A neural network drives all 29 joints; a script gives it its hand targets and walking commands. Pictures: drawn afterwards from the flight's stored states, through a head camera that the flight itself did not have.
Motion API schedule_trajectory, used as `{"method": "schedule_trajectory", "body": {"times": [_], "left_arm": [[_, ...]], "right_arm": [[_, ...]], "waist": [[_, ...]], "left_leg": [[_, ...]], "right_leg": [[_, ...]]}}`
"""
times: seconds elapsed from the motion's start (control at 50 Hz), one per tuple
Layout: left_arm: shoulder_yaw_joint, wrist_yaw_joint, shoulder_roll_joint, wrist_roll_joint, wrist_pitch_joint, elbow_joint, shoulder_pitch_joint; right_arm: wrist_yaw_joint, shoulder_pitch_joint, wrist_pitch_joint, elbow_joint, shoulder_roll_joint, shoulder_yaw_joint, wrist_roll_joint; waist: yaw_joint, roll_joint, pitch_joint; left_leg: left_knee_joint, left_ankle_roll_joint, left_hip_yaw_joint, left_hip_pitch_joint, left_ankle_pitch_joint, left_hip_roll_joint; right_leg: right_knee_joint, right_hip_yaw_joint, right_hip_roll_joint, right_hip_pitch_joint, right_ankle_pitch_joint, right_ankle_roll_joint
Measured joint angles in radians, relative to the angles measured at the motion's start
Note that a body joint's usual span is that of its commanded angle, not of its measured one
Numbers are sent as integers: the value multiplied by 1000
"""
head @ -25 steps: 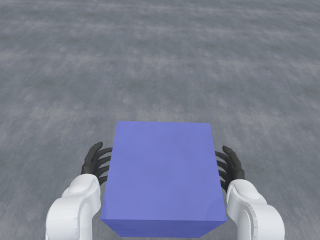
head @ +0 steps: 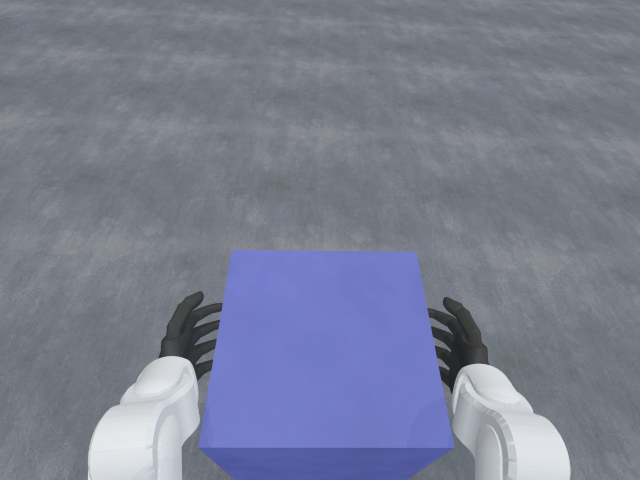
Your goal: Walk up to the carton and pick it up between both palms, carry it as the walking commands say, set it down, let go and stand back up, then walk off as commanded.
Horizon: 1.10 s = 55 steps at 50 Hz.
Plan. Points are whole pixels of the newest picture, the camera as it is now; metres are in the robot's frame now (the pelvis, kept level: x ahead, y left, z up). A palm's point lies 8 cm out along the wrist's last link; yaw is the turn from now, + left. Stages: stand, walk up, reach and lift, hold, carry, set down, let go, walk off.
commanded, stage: carry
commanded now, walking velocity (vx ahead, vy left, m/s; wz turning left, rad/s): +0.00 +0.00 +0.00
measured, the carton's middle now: (322, 376) +0.26 +0.01 +0.01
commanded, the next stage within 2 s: none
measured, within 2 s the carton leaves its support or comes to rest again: neither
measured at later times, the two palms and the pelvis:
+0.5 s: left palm (183, 325) +0.28 +0.17 +0.08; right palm (448, 342) +0.28 -0.13 +0.08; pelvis +0.02 +0.02 +0.00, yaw +0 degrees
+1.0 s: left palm (176, 379) +0.22 +0.16 +0.07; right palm (462, 390) +0.22 -0.14 +0.07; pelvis -0.04 +0.01 +0.01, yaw +0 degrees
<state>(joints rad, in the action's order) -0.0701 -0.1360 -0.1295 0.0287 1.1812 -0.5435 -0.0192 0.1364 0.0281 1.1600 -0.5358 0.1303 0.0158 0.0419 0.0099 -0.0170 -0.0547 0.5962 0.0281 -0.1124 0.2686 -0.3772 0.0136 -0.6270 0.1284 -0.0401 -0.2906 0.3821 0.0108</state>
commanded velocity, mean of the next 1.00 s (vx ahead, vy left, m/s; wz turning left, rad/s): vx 0.00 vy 0.00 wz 0.00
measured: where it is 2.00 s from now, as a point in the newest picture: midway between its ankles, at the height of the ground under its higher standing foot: outside the picture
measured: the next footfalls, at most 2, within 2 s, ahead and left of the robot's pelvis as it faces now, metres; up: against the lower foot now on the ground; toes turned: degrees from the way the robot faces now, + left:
none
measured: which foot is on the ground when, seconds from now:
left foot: down 0.00-1.00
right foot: down 0.00-1.00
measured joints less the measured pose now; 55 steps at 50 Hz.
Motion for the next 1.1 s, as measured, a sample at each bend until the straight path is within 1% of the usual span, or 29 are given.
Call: {"method": "schedule_trajectory", "body": {"times": [0.06, 0.16, 0.2, 0.28, 0.34, 0.38, 0.44, 0.52, 0.6, 0.66, 0.76, 0.84, 0.94, 1.1], "left_arm": [[-9, 1, 1, -2, -7, 11, 16], [-14, 2, 2, -1, -11, 44, 51], [-12, 2, 2, 3, -9, 54, 58], [-14, 5, 2, 10, -7, 75, 67], [-26, 11, 2, 23, -29, 139, 84], [-31, 12, 2, 25, -38, 162, 92], [-28, 13, 1, 28, -60, 183, 96], [-32, 17, 1, 35, -104, 234, 106], [-49, 27, 0, 57, -174, 333, 127], [-50, 27, 0, 50, -197, 317, 131], [-41, 27, 1, 46, -221, 302, 120], [-48, 34, 1, 64, -238, 341, 121], [-48, 37, 1, 66, -220, 336, 114], [-52, 39, 1, 66, -180, 310, 113]], "right_arm": [[-1, -17, -7, 13, -1, 0, 6], [-2, -49, -1, 30, -3, 15, 10], [-2, -54, 3, 36, -3, 22, 8], [-1, -64, 9, 54, -3, 27, 10], [-6, -84, -17, 128, -3, 35, 17], [-7, -90, -29, 152, -3, 38, 17], [-10, -91, -50, 168, -4, 45, 19], [-17, -105, -91, 218, -3, 54, 24], [-34, -139, -160, 332, -1, 69, 44], [-34, -141, -185, 316, -1, 68, 40], [-35, -128, -207, 296, -2, 64, 37], [-44, -138, -226, 348, -1, 62, 54], [-46, -130, -211, 345, -2, 55, 60], [-44, -133, -171, 323, -2, 47, 63]], "waist": [[-1, 10, -10], [-10, 33, -27], [-15, 34, -37], [-29, 38, -54], [-30, 43, -58], [-26, 42, -56], [-23, 40, -48], [-26, 39, -30], [-22, 45, -22], [-18, 46, 3], [-19, 29, 25], [-18, 19, 15], [-22, 16, 9], [-17, 3, -14]], "left_leg": [[-9, 9, -6, -15, -12, -3], [28, 0, -10, -8, 1, 5], [9, -1, -12, -24, -1, 3], [-19, 11, -9, -45, -15, 1], [6, 13, -10, -39, -18, 7], [30, 10, -12, -27, -17, 9], [34, 6, -16, -22, -23, 7], [-5, 21, -13, -41, -36, 1], [-1, 26, -12, -35, -36, 3], [21, 22, -13, -15, -35, 7], [-1, 29, -15, -20, -11, -6], [-12, 30, -22, -20, 10, -16], [-35, 26, -19, -18, 42, -20], [-73, 18, -13, -5, 95, -23]], "right_leg": [[-7, -6, -3, 4, -15, -5], [10, -6, 2, 21, -40, -3], [-2, -8, 1, 19, -50, 2], [-15, -4, 0, 20, -54, 2], [36, 0, 7, 55, -40, -1], [55, -2, 8, 63, -32, -5], [32, -5, 3, 46, -28, -6], [-12, -2, -2, 24, -37, -4], [54, 3, 4, 57, -21, -8], [55, 3, 5, 47, -20, -16], [23, 2, -9, 26, -36, -8], [43, -2, -18, 32, -29, -18], [48, 2, -21, 24, -54, -10], [61, 9, -23, 3, -87, 4]]}}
